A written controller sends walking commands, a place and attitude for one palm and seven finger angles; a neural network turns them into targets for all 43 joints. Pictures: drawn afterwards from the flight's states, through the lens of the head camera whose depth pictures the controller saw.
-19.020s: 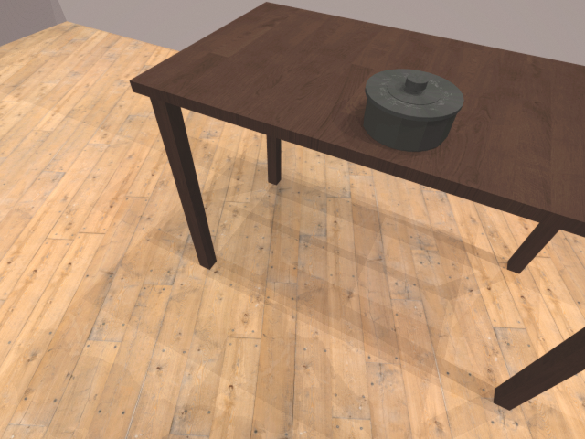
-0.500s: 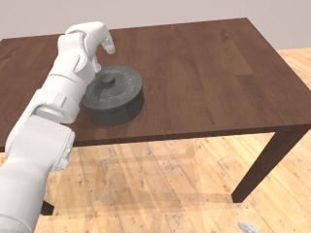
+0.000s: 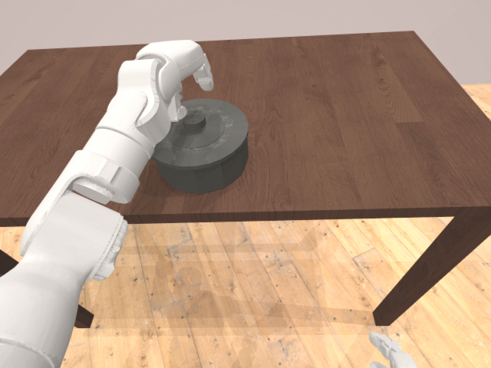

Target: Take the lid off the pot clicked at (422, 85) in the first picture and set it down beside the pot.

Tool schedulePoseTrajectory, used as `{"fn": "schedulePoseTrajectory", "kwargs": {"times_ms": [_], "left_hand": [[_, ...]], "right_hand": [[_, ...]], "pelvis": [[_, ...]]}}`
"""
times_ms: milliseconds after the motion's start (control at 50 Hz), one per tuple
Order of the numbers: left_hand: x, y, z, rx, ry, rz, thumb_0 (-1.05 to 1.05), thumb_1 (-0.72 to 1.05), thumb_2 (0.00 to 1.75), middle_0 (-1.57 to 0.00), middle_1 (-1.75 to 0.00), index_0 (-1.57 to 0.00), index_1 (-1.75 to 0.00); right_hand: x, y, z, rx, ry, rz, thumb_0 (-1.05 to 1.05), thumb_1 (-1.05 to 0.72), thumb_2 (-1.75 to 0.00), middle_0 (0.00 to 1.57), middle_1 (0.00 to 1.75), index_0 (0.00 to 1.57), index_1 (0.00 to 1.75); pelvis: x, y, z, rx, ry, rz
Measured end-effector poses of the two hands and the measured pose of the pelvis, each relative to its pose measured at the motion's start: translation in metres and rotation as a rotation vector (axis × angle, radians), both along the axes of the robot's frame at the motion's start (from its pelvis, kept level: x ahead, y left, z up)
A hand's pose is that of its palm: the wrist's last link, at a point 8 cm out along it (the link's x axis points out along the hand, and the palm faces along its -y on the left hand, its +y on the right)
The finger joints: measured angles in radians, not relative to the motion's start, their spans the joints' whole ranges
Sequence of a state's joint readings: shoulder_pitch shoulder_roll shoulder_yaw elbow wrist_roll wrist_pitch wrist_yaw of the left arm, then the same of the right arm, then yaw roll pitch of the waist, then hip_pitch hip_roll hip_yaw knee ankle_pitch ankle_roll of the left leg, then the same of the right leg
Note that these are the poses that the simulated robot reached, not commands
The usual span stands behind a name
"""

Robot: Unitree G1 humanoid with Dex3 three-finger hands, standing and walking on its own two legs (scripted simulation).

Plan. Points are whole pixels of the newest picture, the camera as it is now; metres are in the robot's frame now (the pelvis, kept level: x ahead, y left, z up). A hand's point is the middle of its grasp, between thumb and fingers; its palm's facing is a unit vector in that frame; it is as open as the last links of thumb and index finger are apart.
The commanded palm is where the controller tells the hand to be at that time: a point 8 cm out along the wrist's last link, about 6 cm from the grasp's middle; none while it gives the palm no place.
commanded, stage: move the open hand above the knob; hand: left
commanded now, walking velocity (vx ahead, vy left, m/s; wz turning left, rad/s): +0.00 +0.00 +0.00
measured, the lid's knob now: (194, 120) +0.50 +0.09 +0.15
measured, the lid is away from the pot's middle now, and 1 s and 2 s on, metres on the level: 0.00 0.00 0.00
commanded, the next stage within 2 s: lower the open fingers around the knob in 1.92 s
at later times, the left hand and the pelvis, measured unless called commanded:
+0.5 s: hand (179, 97) +0.46 +0.10 +0.22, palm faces -0.18 -0.04 -0.98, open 10.0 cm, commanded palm +0.43 +0.11 +0.28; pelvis +0.00 -0.01 +0.00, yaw -1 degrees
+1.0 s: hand (175, 94) +0.47 +0.11 +0.22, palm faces -0.22 -0.05 -0.97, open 10.0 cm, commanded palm +0.46 +0.11 +0.28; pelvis -0.01 -0.01 +0.00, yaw -1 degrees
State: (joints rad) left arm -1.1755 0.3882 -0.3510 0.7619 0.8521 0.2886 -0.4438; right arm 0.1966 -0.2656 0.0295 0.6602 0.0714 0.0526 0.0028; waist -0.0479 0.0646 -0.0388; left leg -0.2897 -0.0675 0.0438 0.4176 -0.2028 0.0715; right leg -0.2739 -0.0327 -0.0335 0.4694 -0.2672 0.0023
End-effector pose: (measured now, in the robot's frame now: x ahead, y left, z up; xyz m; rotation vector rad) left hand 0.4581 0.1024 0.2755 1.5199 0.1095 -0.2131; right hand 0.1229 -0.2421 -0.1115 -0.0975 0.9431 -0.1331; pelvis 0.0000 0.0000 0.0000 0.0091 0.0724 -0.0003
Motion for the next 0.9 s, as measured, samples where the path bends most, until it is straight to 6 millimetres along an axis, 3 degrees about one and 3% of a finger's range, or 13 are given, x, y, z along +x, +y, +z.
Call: {"fn": "schedulePoseTrajectory", "kwargs": {"times_ms": [80, 240, 360, 540, 700, 820, 900], "left_hand": [[0.007, 0.001, 0.012, 0.004, -0.040, 0.038, 0.00, -0.39, 1.71, -0.89, -0.08, -0.89, -0.08], [0.003, -0.007, -0.005, 0.017, 0.003, 0.023, 0.00, -0.39, 1.72, -0.89, -0.08, -0.88, -0.08], [0.004, -0.010, 0.011, -0.016, -0.042, 0.019, 0.00, -0.39, 1.71, -0.89, -0.08, -0.89, -0.08], [-0.011, -0.005, -0.002, 0.015, -0.021, 0.034, 0.00, -0.39, 1.72, -0.89, -0.08, -0.88, -0.08], [-0.013, 0.007, 0.010, 0.006, -0.030, 0.093, 0.00, -0.39, 1.71, -0.89, -0.08, -0.89, -0.08], [-0.014, 0.008, -0.003, 0.028, 0.025, 0.090, 0.00, -0.39, 1.71, -0.89, -0.08, -0.89, -0.08], [-0.011, 0.001, -0.001, 0.018, 0.025, 0.041, 0.00, -0.39, 1.71, -0.89, -0.08, -0.89, -0.08]], "right_hand": [[-0.006, 0.003, -0.002, 0.008, 0.014, -0.001, 0.01, -0.90, -0.90, 0.20, 0.30, 0.20, 0.30], [-0.021, 0.001, -0.010, 0.026, 0.069, -0.017, 0.01, -0.90, -0.90, 0.20, 0.30, 0.20, 0.30], [-0.022, -0.005, -0.008, 0.012, 0.051, -0.027, 0.01, -0.90, -0.90, 0.20, 0.30, 0.19, 0.30], [-0.011, -0.014, -0.003, 0.013, 0.021, -0.017, 0.01, -0.91, -0.90, 0.20, 0.30, 0.19, 0.30], [0.007, -0.017, 0.007, -0.005, -0.039, 0.001, 0.01, -0.91, -0.90, 0.19, 0.30, 0.19, 0.30], [0.006, -0.017, 0.005, -0.008, -0.025, 0.011, 0.01, -0.90, -0.90, 0.20, 0.30, 0.19, 0.30], [-0.001, -0.017, 0.004, -0.019, -0.018, -0.004, 0.01, -0.90, -0.90, 0.20, 0.30, 0.19, 0.30]], "pelvis": [[0.000, 0.001, 0.000, 0.002, 0.014, -0.007], [0.002, 0.002, 0.000, 0.002, 0.012, -0.012], [0.002, -0.001, 0.000, 0.004, 0.003, -0.018], [-0.001, -0.007, 0.001, 0.004, -0.010, -0.015], [-0.006, -0.013, 0.000, 0.005, -0.021, -0.008], [-0.009, -0.014, 0.000, 0.004, -0.016, 0.000], [-0.007, -0.014, 0.000, 0.002, -0.016, 0.000]]}}
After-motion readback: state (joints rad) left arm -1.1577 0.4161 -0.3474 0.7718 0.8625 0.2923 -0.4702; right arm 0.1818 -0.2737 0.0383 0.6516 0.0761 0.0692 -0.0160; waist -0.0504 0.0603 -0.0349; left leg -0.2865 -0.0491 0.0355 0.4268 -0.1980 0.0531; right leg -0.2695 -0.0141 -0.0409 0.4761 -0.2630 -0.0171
